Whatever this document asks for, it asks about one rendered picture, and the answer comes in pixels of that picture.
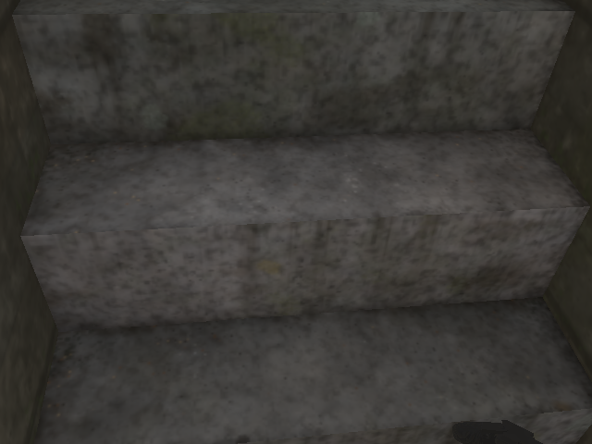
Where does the robot right hand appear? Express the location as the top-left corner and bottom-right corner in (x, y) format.
(452, 420), (543, 444)

